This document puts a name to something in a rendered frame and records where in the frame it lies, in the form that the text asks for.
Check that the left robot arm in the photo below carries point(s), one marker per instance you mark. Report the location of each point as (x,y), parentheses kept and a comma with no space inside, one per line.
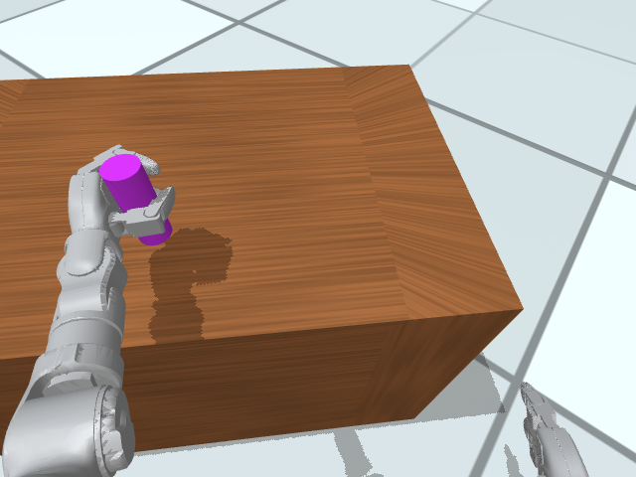
(73,419)

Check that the left robot hand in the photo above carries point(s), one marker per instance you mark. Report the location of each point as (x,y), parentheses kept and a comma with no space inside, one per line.
(91,206)

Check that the right robot hand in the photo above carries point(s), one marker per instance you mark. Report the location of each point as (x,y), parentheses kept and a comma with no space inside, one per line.
(551,447)

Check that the can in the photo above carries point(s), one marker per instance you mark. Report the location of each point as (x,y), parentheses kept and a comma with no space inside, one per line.
(127,181)

